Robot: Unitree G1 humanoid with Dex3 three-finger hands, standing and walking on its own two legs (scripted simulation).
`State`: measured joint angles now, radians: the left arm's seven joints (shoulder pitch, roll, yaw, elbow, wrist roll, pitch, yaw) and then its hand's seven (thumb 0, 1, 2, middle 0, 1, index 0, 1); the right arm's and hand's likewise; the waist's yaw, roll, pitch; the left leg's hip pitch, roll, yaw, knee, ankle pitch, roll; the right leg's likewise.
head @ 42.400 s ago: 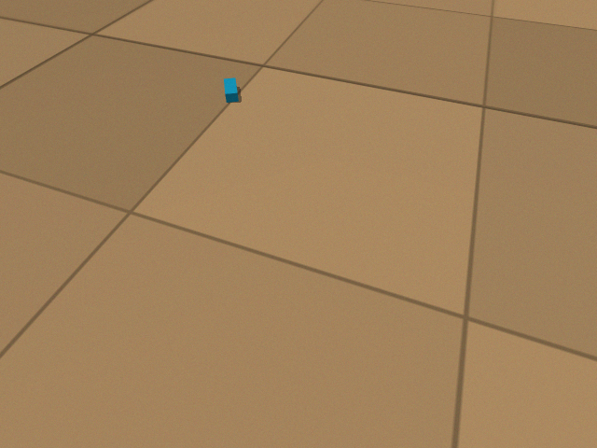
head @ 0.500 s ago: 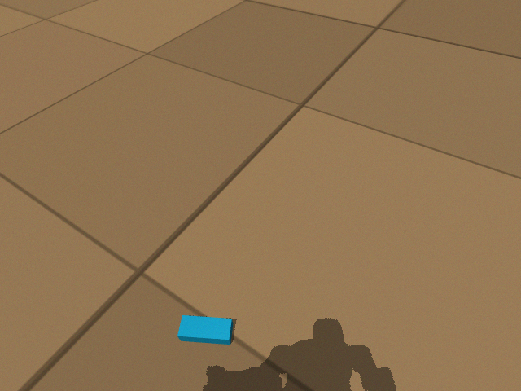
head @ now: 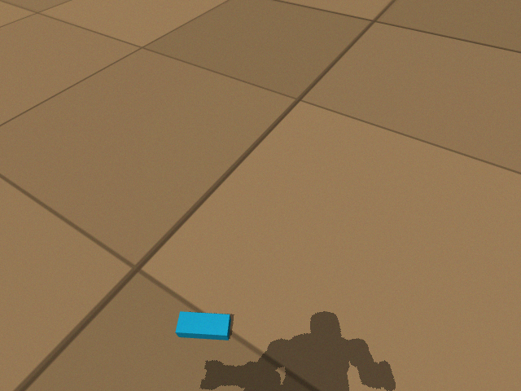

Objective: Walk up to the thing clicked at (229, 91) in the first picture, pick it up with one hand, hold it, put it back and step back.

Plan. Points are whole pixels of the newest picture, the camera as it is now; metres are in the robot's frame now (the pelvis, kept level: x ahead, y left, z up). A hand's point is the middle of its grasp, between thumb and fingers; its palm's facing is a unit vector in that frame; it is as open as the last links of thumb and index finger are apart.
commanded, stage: step back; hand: left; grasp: from above
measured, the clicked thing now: (204, 325) +0.45 +0.24 -0.75
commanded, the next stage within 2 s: none
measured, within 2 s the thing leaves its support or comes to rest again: neither
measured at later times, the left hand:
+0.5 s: hand out of the picture +0.04 +0.33 -0.18, palm faces -0.08 -0.93 -0.36, open 7.4 cm
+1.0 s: hand out of the picture -0.07 +0.32 -0.16, palm faces -0.05 -0.92 -0.39, open 7.4 cm
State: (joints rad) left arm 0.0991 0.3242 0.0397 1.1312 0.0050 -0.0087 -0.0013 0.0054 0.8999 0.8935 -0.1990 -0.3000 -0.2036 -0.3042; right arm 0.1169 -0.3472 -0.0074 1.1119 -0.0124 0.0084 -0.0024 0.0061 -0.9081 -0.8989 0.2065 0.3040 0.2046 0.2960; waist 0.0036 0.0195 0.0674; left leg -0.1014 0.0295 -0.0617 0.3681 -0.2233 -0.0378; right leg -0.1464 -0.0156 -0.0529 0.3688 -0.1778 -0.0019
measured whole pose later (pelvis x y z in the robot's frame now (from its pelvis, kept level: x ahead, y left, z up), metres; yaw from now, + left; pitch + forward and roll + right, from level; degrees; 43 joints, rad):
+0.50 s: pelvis -0.09 +0.07 -0.01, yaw -3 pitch -1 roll -1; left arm 0.08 0.40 0.07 0.90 0.01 0.06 0.03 0.00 0.90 0.89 -0.20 -0.30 -0.20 -0.30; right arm 0.16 -0.34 -0.05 0.92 -0.03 0.03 -0.02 0.01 -0.91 -0.90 0.21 0.30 0.21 0.30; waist -0.02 -0.05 0.20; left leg -0.28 -0.02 0.03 0.58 -0.28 0.06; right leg -0.44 0.11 0.14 1.11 -0.50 0.02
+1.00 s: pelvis -0.21 +0.06 -0.02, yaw -2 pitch -2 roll +0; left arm 0.13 0.36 0.07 0.77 0.03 0.04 0.01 0.01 0.90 0.89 -0.20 -0.30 -0.21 -0.30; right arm 0.16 -0.41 -0.05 0.87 -0.01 0.03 -0.02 0.01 -0.91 -0.90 0.21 0.30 0.20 0.30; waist 0.01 -0.01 0.17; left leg -0.28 -0.04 -0.06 0.74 -0.44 0.00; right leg -0.36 -0.02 0.01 0.65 -0.26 0.00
